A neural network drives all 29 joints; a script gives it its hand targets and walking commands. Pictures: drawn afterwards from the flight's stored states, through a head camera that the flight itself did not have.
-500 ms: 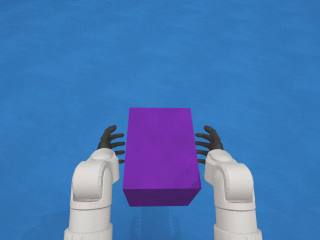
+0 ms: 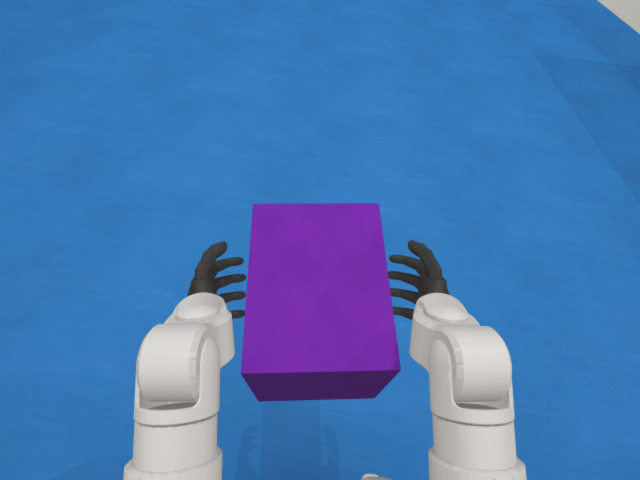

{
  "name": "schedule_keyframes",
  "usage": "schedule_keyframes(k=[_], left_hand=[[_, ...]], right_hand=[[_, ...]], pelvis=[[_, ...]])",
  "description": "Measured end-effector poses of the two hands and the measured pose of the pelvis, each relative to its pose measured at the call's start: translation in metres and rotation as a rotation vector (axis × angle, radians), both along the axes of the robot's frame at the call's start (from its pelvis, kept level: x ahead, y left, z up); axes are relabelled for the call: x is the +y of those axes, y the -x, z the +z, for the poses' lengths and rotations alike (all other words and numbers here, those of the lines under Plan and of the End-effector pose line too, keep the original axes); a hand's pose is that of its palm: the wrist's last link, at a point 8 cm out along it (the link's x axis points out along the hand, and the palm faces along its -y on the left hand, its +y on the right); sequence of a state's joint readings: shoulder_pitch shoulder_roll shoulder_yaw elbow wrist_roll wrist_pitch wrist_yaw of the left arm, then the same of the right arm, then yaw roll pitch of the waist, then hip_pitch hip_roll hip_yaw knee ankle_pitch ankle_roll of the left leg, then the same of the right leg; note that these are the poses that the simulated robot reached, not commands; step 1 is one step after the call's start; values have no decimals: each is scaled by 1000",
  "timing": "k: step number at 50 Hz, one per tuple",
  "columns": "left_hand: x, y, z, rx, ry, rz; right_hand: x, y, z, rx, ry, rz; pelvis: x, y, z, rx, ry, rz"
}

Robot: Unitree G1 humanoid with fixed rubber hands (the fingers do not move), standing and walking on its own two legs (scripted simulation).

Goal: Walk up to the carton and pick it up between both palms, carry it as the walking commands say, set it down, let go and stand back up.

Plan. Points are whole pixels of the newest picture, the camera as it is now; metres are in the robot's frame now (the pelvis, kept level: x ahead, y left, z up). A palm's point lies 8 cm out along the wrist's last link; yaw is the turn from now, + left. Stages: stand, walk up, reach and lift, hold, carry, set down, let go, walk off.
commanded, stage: carry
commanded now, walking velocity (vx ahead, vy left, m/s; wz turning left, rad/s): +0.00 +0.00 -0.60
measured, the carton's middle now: (316, 305) +0.35 +0.01 +0.03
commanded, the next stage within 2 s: none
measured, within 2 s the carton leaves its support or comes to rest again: neither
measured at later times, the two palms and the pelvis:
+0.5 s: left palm (247, 381) +0.22 +0.08 +0.09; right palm (505, 438) +0.17 -0.15 +0.11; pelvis -0.10 +0.02 +0.00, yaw -9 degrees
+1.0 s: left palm (310, 304) +0.30 +0.03 +0.11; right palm (543, 367) +0.24 -0.21 +0.12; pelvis -0.02 -0.02 +0.02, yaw -14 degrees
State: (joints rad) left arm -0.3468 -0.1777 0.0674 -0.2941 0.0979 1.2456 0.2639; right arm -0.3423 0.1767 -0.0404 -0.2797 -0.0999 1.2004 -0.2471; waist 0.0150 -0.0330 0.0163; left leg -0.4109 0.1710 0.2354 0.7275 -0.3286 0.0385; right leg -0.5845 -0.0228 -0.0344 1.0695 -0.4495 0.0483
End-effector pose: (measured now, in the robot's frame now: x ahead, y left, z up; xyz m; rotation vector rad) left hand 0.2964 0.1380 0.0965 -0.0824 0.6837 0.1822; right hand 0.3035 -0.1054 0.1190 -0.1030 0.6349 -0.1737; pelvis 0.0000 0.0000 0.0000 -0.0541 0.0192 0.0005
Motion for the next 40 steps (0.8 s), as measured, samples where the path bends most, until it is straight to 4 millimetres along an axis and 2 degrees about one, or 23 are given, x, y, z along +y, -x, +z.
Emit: schedule_keyframes(k=[4, 8, 11, 15, 20, 26, 30, 35, 40], left_hand=[[-25, 11, 2, 3, -19, -67], [-57, 26, -4, 31, -64, -135], [-74, 39, -4, 69, -95, -181], [-85, 52, 3, 61, -108, -212], [-76, 68, 1, 69, -95, -213], [-50, 79, -3, 71, -60, -217], [-38, 81, 0, 91, -49, -219], [-40, 67, 11, 68, -19, -223], [-57, 47, 14, 48, -28, -241]], right_hand=[[-25, 28, -3, 4, -14, -69], [-56, 58, -15, 27, -49, -133], [-72, 81, -21, 64, -64, -173], [-80, 104, -15, 52, -72, -210], [-70, 121, -12, 52, -62, -217], [-44, 132, -9, 53, -30, -219], [-34, 133, 1, 71, -28, -207], [-35, 122, 14, 50, -11, -215], [-52, 107, 13, 33, -28, -235]], pelvis=[[-3, 18, -2, -8, -18, -65], [-12, 36, -8, -21, -50, -121], [-15, 50, -3, -28, -62, -141], [-13, 67, 1, -31, -76, -163], [-3, 87, 4, -9, -68, -160], [20, 99, 5, 4, -31, -165], [28, 99, 15, 7, -7, -175], [28, 89, 23, 25, 14, -187], [19, 73, 22, 36, -1, -211]])
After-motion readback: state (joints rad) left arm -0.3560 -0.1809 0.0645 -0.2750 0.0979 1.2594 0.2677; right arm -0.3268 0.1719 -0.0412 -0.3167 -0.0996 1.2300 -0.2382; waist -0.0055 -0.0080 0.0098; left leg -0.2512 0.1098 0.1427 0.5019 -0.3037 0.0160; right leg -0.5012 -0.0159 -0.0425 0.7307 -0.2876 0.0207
